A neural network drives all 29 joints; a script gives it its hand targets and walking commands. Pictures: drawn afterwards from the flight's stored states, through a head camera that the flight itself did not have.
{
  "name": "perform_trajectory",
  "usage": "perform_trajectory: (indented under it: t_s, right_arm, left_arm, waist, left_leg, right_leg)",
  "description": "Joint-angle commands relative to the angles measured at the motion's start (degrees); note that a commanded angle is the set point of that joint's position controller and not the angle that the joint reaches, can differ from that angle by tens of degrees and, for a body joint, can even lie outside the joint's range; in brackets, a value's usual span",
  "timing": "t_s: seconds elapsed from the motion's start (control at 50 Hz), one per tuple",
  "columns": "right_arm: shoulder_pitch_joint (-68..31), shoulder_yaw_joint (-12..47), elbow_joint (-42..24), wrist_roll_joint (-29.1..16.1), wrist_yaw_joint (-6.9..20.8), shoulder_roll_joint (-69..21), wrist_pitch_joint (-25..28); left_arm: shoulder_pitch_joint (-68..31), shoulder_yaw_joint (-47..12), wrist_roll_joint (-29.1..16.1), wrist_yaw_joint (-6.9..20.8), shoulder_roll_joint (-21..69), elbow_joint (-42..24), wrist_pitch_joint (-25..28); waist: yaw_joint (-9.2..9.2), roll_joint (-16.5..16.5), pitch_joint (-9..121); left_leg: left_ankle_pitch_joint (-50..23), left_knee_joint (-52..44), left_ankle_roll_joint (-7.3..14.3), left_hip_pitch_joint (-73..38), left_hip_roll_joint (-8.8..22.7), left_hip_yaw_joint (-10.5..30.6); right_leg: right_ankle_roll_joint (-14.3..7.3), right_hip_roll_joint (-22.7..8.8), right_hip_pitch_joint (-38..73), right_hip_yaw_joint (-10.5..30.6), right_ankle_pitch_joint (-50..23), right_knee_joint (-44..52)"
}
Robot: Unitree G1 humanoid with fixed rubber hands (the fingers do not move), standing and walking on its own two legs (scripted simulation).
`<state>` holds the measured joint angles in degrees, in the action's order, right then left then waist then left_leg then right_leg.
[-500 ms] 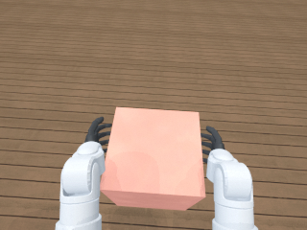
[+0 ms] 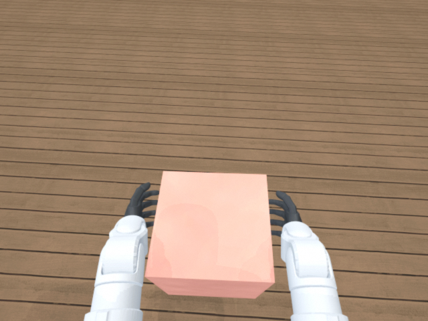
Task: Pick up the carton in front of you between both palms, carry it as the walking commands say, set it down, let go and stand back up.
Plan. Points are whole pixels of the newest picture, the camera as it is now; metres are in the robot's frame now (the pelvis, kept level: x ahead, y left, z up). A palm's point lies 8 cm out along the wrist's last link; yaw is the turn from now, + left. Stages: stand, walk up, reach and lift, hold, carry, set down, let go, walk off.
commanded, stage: carry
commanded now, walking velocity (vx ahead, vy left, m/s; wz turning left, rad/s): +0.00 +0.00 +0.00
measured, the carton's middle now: (212, 240) +0.30 +0.00 -0.07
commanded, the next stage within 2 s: hold in 1.68 s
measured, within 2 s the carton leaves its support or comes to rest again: neither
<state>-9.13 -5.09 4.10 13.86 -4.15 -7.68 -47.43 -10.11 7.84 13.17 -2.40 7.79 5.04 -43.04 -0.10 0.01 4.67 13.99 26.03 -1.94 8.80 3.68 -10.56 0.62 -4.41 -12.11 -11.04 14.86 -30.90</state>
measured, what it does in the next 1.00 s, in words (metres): shifts its weight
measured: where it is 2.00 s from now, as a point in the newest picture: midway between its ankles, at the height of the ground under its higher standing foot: outside the picture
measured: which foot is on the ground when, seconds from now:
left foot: down 0.00-1.00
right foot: down 0.00-1.00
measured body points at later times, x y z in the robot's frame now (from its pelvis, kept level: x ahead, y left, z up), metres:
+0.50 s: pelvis -0.03 -0.01 -0.02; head -0.04 -0.01 +0.43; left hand +0.27 +0.14 +0.01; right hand +0.27 -0.16 +0.01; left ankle -0.06 +0.11 -0.75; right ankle -0.08 -0.10 -0.75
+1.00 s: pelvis -0.08 -0.01 -0.01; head -0.10 -0.01 +0.44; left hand +0.23 +0.14 +0.02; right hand +0.23 -0.16 +0.02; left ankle -0.06 +0.12 -0.75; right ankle -0.08 -0.10 -0.75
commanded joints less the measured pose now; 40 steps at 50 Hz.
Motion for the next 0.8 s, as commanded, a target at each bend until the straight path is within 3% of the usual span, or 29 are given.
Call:
perform_trajectory:
  t_s: [0.0,0.02,0.04,0.06,0.08,0.1,0.12,0.14,0.16,0.18,0.2,0.22,0.28,0.32,0.34,0.38,0.4,0.42,0.44,0.48,0.5,0.52,0.56,0.62,0.66,0.7,0.72,0.76,0.78]
  right_arm:
    - [-29.83,30.37,-6.14,-14.99,14.39,-47.45,9.24]
    - [-29.24,28.99,-4.63,-14.79,14.63,-47.29,10.16]
    - [-31.17,31.07,-5.95,-15.43,14.66,-48.41,11.15]
    - [-31.41,29.85,-5.16,-14.28,14.49,-47.03,11.66]
    - [-29.88,31.51,-3.78,-15.79,14.71,-48.43,11.36]
    - [-30.68,30.87,-4.94,-14.78,14.61,-47.26,11.24]
    - [-28.62,27.64,-1.84,-12.66,14.47,-45.47,10.30]
    - [-28.38,29.55,-4.16,-14.50,14.83,-47.96,10.46]
    - [-27.99,29.36,-3.98,-14.80,14.84,-49.36,10.12]
    - [-28.64,29.53,-3.68,-15.42,15.10,-50.16,9.73]
    - [-29.41,30.07,-4.79,-16.13,15.21,-49.25,9.64]
    - [-27.34,30.35,-3.39,-15.36,15.01,-51.43,9.10]
    - [-30.49,28.14,-3.98,-14.34,15.02,-49.21,8.76]
    - [-30.15,29.94,-4.80,-15.47,14.94,-49.67,8.51]
    - [-32.06,29.90,-5.87,-15.27,14.62,-48.55,8.61]
    - [-29.78,28.50,-4.38,-14.94,14.77,-49.56,8.39]
    - [-29.28,28.75,-2.96,-14.56,14.71,-50.54,8.11]
    - [-29.32,27.65,-1.86,-14.70,14.82,-49.55,8.00]
    - [-30.56,27.81,-2.87,-15.15,14.74,-48.92,8.33]
    - [-30.20,27.72,-1.25,-14.97,15.10,-50.85,8.00]
    - [-30.95,30.15,-3.49,-15.80,15.21,-50.75,8.68]
    - [-32.68,30.92,-4.95,-16.96,15.25,-50.86,8.75]
    - [-31.49,28.49,-1.39,-15.08,15.21,-50.23,8.26]
    - [-31.23,29.42,-1.46,-15.79,15.23,-51.12,8.02]
    - [-29.07,26.67,1.10,-14.04,15.50,-50.12,7.71]
    - [-30.88,26.39,0.39,-14.17,15.63,-50.23,8.07]
    - [-31.41,27.97,-1.95,-15.11,15.71,-49.80,8.34]
    - [-32.07,26.84,0.92,-14.14,15.96,-51.16,7.99]
    - [-31.85,28.37,-0.68,-15.47,15.88,-51.24,8.13]
  left_arm:
    - [-20.21,-28.70,-12.93,13.89,50.72,2.43,3.89]
    - [-22.25,-28.88,-13.56,14.02,49.85,1.52,5.08]
    - [-20.32,-28.28,-13.10,13.92,50.55,3.53,5.62]
    - [-19.27,-26.77,-12.09,14.03,50.19,5.67,5.83]
    - [-21.50,-29.47,-12.85,13.71,50.79,1.26,6.54]
    - [-19.28,-27.35,-11.93,13.50,51.07,5.97,5.43]
    - [-20.58,-26.93,-11.00,13.14,48.59,4.19,5.60]
    - [-18.84,-28.74,-12.49,13.44,51.16,4.24,4.70]
    - [-20.86,-30.77,-13.25,13.39,51.55,0.93,4.78]
    - [-21.64,-31.21,-13.82,13.50,52.59,2.50,3.99]
    - [-19.22,-30.83,-13.30,13.74,54.29,2.93,3.74]
    - [-21.95,-31.85,-14.35,13.98,53.40,1.92,3.63]
    - [-21.96,-29.75,-12.42,14.06,52.05,3.59,2.86]
    - [-21.71,-29.24,-13.81,13.79,51.96,2.07,3.32]
    - [-19.61,-27.59,-12.50,13.86,52.60,5.44,3.10]
    - [-23.52,-30.11,-13.72,13.88,52.17,0.37,3.53]
    - [-22.80,-29.28,-13.74,13.75,52.45,2.88,3.16]
    - [-23.04,-29.06,-13.35,13.53,51.00,1.33,3.44]
    - [-22.91,-29.03,-12.72,13.27,50.79,0.88,3.20]
    - [-23.32,-28.95,-13.32,13.39,51.78,2.61,2.97]
    - [-23.69,-29.96,-13.97,13.37,52.00,0.55,3.17]
    - [-22.48,-30.23,-13.77,13.48,53.24,2.26,2.98]
    - [-24.01,-27.77,-12.75,13.81,51.38,4.00,2.99]
    - [-24.13,-29.04,-13.63,13.88,52.99,3.34,3.14]
    - [-25.05,-29.34,-12.72,13.98,52.20,2.61,3.13]
    - [-24.74,-28.34,-12.51,14.13,52.74,4.48,2.64]
    - [-23.24,-28.83,-13.33,14.30,53.64,4.81,2.94]
    - [-24.23,-27.86,-12.11,14.24,52.91,5.86,2.56]
    - [-24.18,-28.48,-13.15,14.27,53.39,4.72,2.79]
  waist:
    - [-0.08,4.56,17.19]
    - [0.50,-2.07,16.33]
    - [0.96,-8.94,16.45]
    - [0.88,-10.27,16.70]
    - [1.45,-10.58,16.81]
    - [0.56,-8.20,16.58]
    - [0.68,-5.22,15.59]
    - [1.09,-1.33,18.13]
    - [0.60,1.97,19.43]
    - [0.40,7.19,18.82]
    - [0.48,7.90,19.91]
    - [0.22,3.99,18.59]
    - [0.13,-0.25,16.70]
    - [0.16,-5.47,14.73]
    - [0.53,-5.75,16.07]
    - [0.29,-2.00,16.13]
    - [0.14,0.55,17.05]
    - [0.22,-0.55,16.43]
    - [0.22,1.92,15.42]
    - [0.06,0.44,13.74]
    - [0.21,-1.02,15.80]
    - [0.14,-0.73,15.57]
    - [0.14,-2.96,14.77]
    - [0.05,1.40,13.48]
    - [0.17,1.51,12.92]
    - [0.12,-1.97,12.72]
    - [0.34,0.06,13.78]
    - [0.05,-1.57,12.45]
    - [0.00,0.72,13.15]
  left_leg:
    - [-46.97,5.29,0.74,-9.24,4.40,1.44]
    - [-35.85,9.04,0.01,-0.64,1.91,-1.10]
    - [-14.56,7.18,-0.84,11.36,-0.28,-1.28]
    - [3.58,2.13,-0.78,15.71,-1.85,-0.02]
    - [3.43,-3.25,-0.11,12.21,-1.77,0.74]
    - [-5.78,-7.91,0.24,5.14,-1.15,1.08]
    - [-16.91,-6.62,1.02,-1.98,0.01,1.10]
    - [-33.75,-2.65,1.03,-10.22,2.79,2.72]
    - [-48.72,2.95,2.81,-15.54,6.87,4.95]
    - [-52.77,4.15,3.36,-14.87,8.30,5.05]
    - [-54.40,4.49,2.88,-13.99,7.62,4.39]
    - [-50.67,5.13,2.83,-9.93,7.45,5.06]
    - [-26.74,4.85,1.30,-2.64,5.62,3.33]
    - [-21.32,3.88,0.85,-0.02,5.25,4.06]
    - [-20.72,4.76,0.55,-1.43,4.86,3.15]
    - [-21.29,4.20,0.76,-1.98,5.52,3.97]
    - [-22.34,4.19,1.49,-2.68,6.11,4.56]
    - [-22.79,3.24,1.38,-2.57,6.45,4.62]
    - [-21.78,2.99,1.44,-1.64,6.58,4.72]
    - [-17.02,2.02,1.37,-0.39,6.42,5.48]
    - [-21.22,3.22,1.41,0.03,6.07,4.91]
    - [-20.12,2.82,1.70,-0.88,6.63,5.00]
    - [-17.77,2.10,0.96,0.23,6.29,4.38]
    - [-10.26,1.02,1.54,0.40,6.29,5.46]
    - [-13.06,0.67,1.14,1.06,6.27,4.93]
    - [-12.57,0.39,1.46,2.24,6.54,5.23]
    - [-11.60,0.90,1.50,1.54,6.75,4.95]
    - [-9.20,-0.27,1.40,0.72,6.34,5.78]
    - [-10.91,-0.41,1.42,1.56,6.36,5.86]
  right_leg:
    - [0.01,-1.58,6.98,1.09,-34.94,4.31]
    - [-0.51,-2.55,14.39,2.21,-51.31,3.30]
    - [-3.00,-5.97,25.43,5.88,-67.18,1.11]
    - [-5.14,-8.29,29.73,7.88,-72.02,0.70]
    - [-6.14,-8.91,27.63,7.70,-69.89,-0.21]
    - [-5.35,-8.45,21.81,6.61,-64.23,-0.20]
    - [-3.86,-7.63,13.67,6.29,-52.69,-0.47]
    - [-2.32,-5.45,6.77,4.52,-40.60,-0.96]
    - [-0.69,-3.68,0.99,3.47,-24.86,-0.37]
    - [-0.19,-3.46,-0.05,4.22,-18.65,1.39]
    - [-0.30,-2.35,1.48,3.28,-19.75,1.08]
    - [0.06,-2.71,3.40,3.90,-23.29,1.03]
    - [-0.79,-5.97,7.10,5.33,-37.41,2.06]
    - [-1.26,-6.89,6.98,5.30,-41.17,1.44]
    - [-1.37,-6.35,7.57,5.79,-43.32,1.55]
    - [-2.22,-6.63,6.49,5.96,-34.53,1.41]
    - [-1.88,-6.32,6.00,6.58,-30.51,1.46]
    - [-2.00,-5.98,5.71,6.08,-27.16,1.61]
    - [-1.56,-5.26,5.10,6.03,-24.01,2.11]
    - [-2.02,-5.82,3.46,7.27,-22.23,2.94]
    - [-1.87,-5.48,6.80,6.06,-26.27,2.25]
    - [-1.98,-5.75,5.29,6.43,-24.18,2.82]
    - [-2.14,-5.37,5.33,5.52,-22.55,3.40]
    - [-2.85,-5.91,3.56,7.74,-17.62,6.15]
    - [-2.44,-5.08,3.08,6.78,-15.20,5.71]
    - [-2.21,-4.95,2.88,5.85,-14.93,6.00]
    - [-2.32,-5.35,3.23,7.28,-15.46,6.18]
    - [-2.95,-5.43,0.54,7.77,-14.11,6.74]
    - [-2.69,-5.20,2.49,7.86,-13.18,6.95]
